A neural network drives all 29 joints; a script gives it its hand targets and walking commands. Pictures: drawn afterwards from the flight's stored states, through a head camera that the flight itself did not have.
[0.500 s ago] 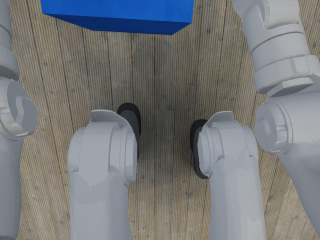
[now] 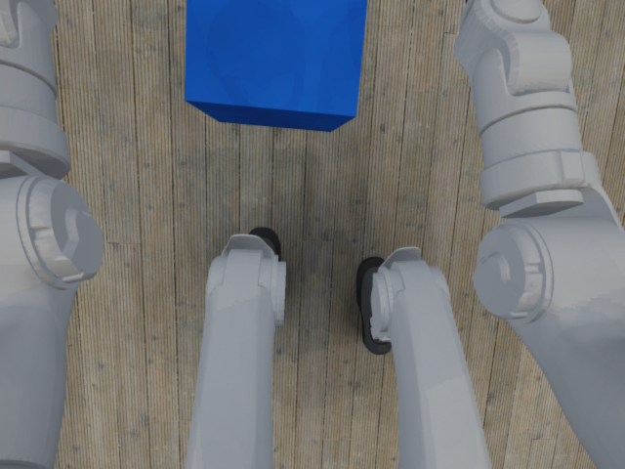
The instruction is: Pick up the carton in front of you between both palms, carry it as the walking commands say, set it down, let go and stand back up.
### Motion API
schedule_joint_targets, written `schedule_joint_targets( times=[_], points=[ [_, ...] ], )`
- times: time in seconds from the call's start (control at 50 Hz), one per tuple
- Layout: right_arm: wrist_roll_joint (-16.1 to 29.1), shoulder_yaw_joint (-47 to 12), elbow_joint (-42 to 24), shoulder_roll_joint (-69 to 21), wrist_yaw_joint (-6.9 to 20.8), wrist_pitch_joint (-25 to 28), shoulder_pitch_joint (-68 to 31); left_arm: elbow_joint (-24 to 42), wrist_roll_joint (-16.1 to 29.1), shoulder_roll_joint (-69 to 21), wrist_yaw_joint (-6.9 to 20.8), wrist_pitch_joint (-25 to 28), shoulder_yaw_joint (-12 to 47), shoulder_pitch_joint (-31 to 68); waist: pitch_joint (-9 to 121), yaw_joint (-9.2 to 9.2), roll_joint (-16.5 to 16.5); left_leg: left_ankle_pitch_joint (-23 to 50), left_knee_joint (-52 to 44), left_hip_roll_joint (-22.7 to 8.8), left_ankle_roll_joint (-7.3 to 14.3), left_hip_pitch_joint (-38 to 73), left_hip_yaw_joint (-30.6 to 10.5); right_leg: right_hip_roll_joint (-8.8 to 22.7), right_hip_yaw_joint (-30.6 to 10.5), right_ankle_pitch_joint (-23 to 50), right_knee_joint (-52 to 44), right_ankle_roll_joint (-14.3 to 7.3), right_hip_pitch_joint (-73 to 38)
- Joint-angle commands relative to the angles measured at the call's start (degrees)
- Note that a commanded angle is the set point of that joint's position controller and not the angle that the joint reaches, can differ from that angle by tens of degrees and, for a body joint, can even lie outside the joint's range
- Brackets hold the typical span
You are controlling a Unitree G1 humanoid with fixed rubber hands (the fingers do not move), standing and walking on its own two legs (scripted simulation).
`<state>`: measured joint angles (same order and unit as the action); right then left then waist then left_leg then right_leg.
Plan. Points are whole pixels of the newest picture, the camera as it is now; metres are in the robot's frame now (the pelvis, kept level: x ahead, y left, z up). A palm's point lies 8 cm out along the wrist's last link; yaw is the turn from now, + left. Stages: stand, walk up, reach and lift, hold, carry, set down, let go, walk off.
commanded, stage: set down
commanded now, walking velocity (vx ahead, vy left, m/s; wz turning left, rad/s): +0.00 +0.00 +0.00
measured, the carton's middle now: (278, 51) +0.56 +0.12 -0.37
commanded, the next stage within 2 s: let go in 0.44 s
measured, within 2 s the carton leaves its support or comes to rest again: neither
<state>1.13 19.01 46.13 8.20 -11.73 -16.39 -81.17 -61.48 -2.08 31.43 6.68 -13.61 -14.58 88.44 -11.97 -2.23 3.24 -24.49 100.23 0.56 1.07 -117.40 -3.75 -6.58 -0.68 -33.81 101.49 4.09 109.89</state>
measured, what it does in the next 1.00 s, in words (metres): rises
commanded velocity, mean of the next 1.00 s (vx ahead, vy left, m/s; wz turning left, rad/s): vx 0.00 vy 0.00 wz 0.00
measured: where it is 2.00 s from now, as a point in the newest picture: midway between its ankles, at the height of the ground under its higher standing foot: (319, 308)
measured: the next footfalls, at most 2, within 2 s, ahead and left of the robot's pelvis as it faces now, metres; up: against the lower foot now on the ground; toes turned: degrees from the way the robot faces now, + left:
none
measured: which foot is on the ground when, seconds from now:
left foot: down 0.00-1.00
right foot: down 0.00-1.00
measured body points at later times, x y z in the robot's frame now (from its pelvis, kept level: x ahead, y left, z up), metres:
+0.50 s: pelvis +0.03 +0.01 +0.14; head +0.36 +0.08 +0.44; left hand +0.56 +0.33 +0.03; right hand +0.59 -0.07 +0.03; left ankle +0.12 +0.11 -0.46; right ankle +0.09 -0.13 -0.46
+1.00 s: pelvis +0.08 +0.00 +0.24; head +0.29 +0.05 +0.63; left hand +0.40 +0.30 +0.12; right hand +0.45 -0.14 +0.13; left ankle +0.12 +0.11 -0.46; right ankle +0.09 -0.13 -0.46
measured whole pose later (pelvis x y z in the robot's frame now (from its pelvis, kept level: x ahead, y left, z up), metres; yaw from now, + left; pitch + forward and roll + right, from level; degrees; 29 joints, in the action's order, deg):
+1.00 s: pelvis +0.08 +0.00 +0.24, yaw +6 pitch +30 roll -1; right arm -4.4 9.6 32.3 5.8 -1.4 -5.2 -22.8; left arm -37.7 -4.1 15.3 6.5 -3.9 -14.5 26.7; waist 1.7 -0.6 1.5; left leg -10.6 40.5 2.0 0.9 -60.0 -2.8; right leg -1.8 -3.7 -18.0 42.3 2.0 54.5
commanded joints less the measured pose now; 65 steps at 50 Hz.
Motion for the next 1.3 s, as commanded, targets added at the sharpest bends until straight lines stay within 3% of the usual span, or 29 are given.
schedule_joint_targets(
  times=[0.0, 0.18, 0.48, 0.58, 0.7, 0.88, 1.06, 1.28],
  points=[
    [0.39, -0.97, -9.39, 5.50, -0.07, 0.38, -14.26, 8.88, 0.28, 8.64, -0.07, 0.27, -0.93, 16.11, 73.97, -2.46, -9.10, 24.96, -9.84, 2.03, -1.43, 64.76, 4.77, -3.38, 8.68, 8.77, -12.88, 0.37, -11.62],
    [-0.44, -0.11, -12.06, 5.45, 0.71, -0.15, -8.22, 12.14, 0.75, 6.79, 0.75, -0.75, -1.17, 11.48, 75.96, -0.90, -10.30, 33.46, -19.22, 2.23, -1.81, 78.04, 3.28, -2.65, 7.88, 11.58, -24.00, 0.45, -12.88],
    [-6.58, 3.18, -12.45, 0.71, 3.84, 1.56, 2.31, 9.67, -6.62, 2.51, 2.83, 1.95, -7.51, 1.84, 66.68, -0.66, -7.26, 33.68, -37.89, 1.87, -0.67, 82.88, 3.02, -0.40, 5.82, 17.49, -42.76, 1.73, -29.01],
    [-8.85, 0.56, -15.50, 0.60, 5.01, 2.00, 13.23, 14.60, -9.60, 0.30, 1.99, 1.84, -7.90, -8.71, 71.62, -1.09, -8.11, 42.92, -41.58, 1.59, -0.54, 95.81, 2.14, -0.19, 5.97, 20.78, -47.76, 1.29, -33.40],
    [-8.47, -4.59, -20.81, 1.37, 6.43, 5.20, 28.69, 24.92, -6.29, -3.77, 0.38, 4.18, -5.48, -26.27, 71.95, -0.66, -8.28, 51.69, -46.06, 0.79, -0.57, 106.78, 0.24, 0.44, 4.83, 25.72, -53.31, 0.21, -37.61],
    [-6.20, -7.68, -19.57, 1.19, 9.39, 10.85, 49.62, 28.90, -2.52, -9.12, 0.09, 9.45, -1.93, -49.37, 58.41, 0.88, -6.76, 41.20, -55.54, 0.38, -0.66, 104.39, 0.00, 2.24, 2.24, 25.32, -61.80, -0.27, -50.10],
    [-3.79, -11.12, -20.05, 3.07, 12.02, 15.30, 67.74, 31.56, -0.62, -11.37, -1.26, 13.43, 1.95, -70.67, 43.18, 1.09, -5.05, 29.10, -63.87, 0.61, -0.60, 104.15, 1.24, 4.11, 0.24, 23.51, -68.42, -1.16, -67.04],
    [-1.68, -14.34, -25.45, 6.99, 14.04, 17.29, 87.23, 39.09, 2.46, -13.34, -3.11, 14.74, 7.93, -93.56, 27.83, 2.24, -3.11, 27.86, -72.70, 1.58, -1.83, 114.25, 2.64, 4.55, -0.38, 28.15, -77.11, -1.99, -86.45]
  ],
)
